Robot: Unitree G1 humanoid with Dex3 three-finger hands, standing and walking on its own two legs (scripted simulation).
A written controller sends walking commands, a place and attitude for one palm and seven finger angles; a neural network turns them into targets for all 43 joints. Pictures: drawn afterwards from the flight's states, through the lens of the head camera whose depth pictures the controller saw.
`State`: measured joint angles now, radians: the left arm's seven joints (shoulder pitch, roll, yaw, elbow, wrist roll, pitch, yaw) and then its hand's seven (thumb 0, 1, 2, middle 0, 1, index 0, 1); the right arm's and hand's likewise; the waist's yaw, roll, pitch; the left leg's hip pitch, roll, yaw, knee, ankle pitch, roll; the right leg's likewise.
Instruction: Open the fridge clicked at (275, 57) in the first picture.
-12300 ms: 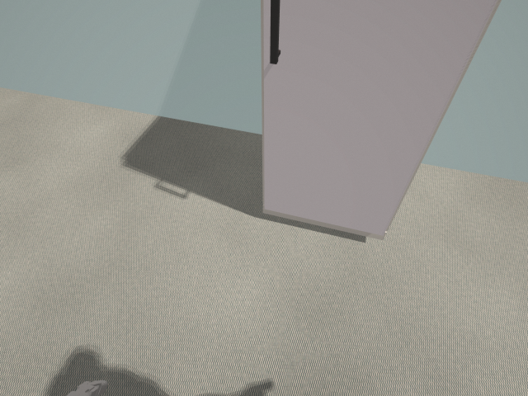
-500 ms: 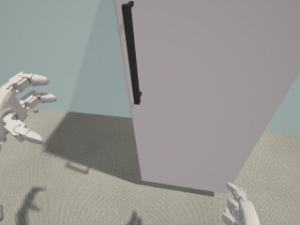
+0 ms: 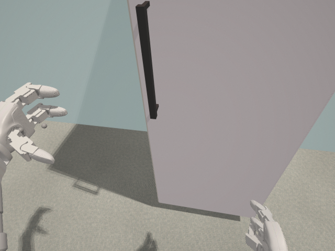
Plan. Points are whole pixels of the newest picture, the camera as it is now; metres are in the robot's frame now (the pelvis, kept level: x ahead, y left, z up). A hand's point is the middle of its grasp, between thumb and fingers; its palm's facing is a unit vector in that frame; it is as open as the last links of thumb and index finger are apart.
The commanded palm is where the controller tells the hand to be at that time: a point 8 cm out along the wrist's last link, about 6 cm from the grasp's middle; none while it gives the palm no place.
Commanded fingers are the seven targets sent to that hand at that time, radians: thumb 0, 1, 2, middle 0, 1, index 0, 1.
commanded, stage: move the hooked fingers beside the handle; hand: left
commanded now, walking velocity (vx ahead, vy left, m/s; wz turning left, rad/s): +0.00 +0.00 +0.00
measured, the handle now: (150, 68) +0.52 +0.10 +0.21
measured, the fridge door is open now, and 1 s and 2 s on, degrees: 0 0 0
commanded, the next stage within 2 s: none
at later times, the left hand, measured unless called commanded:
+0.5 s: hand (77, 107) +0.34 +0.23 +0.21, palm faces -0.04 -1.00 -0.08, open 14.0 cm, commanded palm +0.31 +0.28 +0.22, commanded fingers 0.00 -0.50 0.30 -0.30 -1.20 -0.30 -1.20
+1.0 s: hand (100, 92) +0.40 +0.20 +0.21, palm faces -0.05 -1.00 -0.04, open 14.0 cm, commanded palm +0.38 +0.26 +0.21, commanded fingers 0.00 -0.50 0.30 -0.30 -1.20 -0.30 -1.20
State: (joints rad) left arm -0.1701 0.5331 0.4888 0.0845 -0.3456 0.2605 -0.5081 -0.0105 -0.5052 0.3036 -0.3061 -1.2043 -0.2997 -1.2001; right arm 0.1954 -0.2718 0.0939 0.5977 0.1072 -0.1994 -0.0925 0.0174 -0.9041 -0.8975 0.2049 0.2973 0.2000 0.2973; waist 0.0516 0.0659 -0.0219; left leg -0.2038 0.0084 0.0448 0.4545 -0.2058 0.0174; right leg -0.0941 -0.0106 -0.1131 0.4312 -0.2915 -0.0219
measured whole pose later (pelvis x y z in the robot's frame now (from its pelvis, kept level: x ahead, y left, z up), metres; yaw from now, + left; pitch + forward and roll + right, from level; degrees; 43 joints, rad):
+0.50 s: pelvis +0.00 +0.00 +0.00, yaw -1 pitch -2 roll +0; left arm -0.39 0.47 0.37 0.27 -0.28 0.25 -0.40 -0.01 -0.51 0.30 -0.31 -1.20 -0.30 -1.20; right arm 0.21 -0.27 0.08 0.61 0.10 -0.16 -0.10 0.02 -0.90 -0.90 0.21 0.30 0.20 0.30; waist 0.02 0.05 -0.02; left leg -0.21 0.01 0.05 0.44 -0.19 0.02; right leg -0.11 -0.01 -0.10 0.43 -0.29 -0.02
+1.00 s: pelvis +0.00 +0.00 +0.00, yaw -1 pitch +0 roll +0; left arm -0.61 0.46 0.31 0.53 -0.23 0.19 -0.34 -0.01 -0.51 0.30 -0.30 -1.20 -0.30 -1.20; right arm 0.25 -0.29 0.06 0.65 0.10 -0.12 -0.11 0.02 -0.91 -0.90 0.20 0.30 0.20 0.30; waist -0.01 0.04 -0.02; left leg -0.24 0.02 0.06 0.45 -0.20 0.02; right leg -0.14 0.00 -0.10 0.43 -0.29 -0.03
